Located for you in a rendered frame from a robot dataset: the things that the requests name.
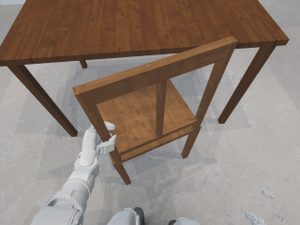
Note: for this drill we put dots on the left robot upper arm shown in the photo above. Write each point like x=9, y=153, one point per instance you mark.
x=55, y=215

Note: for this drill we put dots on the left robot thigh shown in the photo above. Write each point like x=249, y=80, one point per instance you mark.
x=125, y=218

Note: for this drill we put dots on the table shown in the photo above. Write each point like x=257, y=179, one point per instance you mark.
x=53, y=31

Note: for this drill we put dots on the robot left shin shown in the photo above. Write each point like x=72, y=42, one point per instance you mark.
x=129, y=209

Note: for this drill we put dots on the chair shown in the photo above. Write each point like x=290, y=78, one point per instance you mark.
x=146, y=108

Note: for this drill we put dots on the robot left hand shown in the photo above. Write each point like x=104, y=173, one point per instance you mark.
x=92, y=141

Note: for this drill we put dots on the left robot forearm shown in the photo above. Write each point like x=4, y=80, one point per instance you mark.
x=77, y=189

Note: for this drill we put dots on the robot right hand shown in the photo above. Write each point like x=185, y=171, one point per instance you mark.
x=254, y=219

